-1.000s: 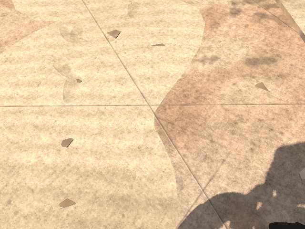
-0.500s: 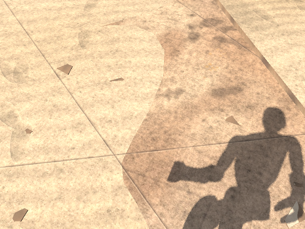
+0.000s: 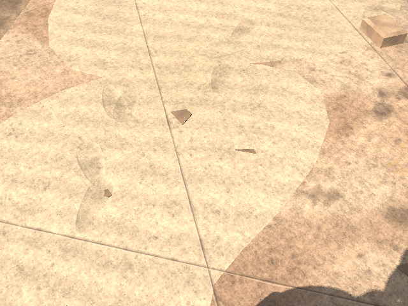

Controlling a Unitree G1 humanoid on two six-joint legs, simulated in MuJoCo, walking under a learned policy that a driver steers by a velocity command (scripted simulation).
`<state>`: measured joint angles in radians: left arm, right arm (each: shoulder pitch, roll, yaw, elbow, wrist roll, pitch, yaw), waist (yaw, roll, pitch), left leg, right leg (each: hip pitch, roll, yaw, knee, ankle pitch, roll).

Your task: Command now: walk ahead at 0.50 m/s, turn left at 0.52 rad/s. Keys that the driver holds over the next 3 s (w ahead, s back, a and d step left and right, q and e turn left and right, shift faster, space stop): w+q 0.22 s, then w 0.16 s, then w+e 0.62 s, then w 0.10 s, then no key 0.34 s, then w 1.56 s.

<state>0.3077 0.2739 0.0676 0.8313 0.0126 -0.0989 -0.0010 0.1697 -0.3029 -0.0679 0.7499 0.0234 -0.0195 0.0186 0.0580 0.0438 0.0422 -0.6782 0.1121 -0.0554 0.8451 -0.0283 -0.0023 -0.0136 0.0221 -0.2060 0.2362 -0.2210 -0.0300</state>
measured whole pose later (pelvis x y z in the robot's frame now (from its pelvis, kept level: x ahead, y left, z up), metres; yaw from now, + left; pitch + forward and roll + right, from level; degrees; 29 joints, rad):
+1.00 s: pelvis +0.58 +0.06 +0.00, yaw -3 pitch +2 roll +0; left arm 0.31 0.28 0.06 0.73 -0.01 -0.06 -0.01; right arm 0.13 -0.30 -0.04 0.69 -0.02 -0.09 0.00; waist 0.04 0.03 0.04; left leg -0.65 0.09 -0.10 0.87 -0.19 -0.05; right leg -0.21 0.12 0.09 0.35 -0.17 -0.09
